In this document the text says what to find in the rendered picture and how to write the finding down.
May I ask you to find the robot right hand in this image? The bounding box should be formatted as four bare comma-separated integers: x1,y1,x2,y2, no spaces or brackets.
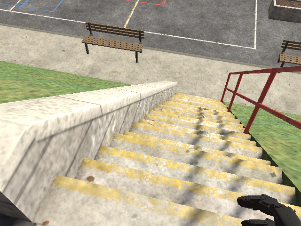
237,194,301,226

